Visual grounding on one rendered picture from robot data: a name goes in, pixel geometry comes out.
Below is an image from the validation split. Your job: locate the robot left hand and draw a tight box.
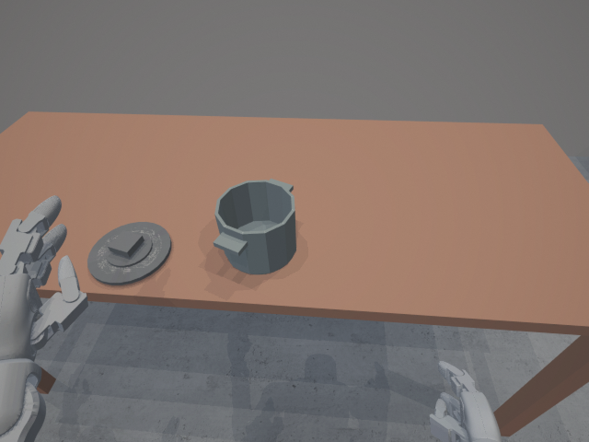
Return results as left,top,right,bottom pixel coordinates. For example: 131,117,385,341
0,195,88,362

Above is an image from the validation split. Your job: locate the table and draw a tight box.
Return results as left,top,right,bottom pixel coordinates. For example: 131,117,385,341
0,111,589,436

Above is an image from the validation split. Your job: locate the left robot forearm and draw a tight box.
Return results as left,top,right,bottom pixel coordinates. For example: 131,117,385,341
0,358,46,442

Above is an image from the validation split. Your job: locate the pot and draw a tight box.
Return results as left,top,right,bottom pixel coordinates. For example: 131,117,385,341
214,179,296,274

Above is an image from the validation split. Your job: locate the knob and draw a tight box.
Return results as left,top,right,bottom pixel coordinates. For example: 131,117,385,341
108,230,144,257

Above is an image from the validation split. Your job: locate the lid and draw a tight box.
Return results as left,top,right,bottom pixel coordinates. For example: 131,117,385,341
87,222,171,285

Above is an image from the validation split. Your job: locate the robot right hand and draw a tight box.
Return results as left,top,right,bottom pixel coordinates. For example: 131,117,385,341
430,361,502,442

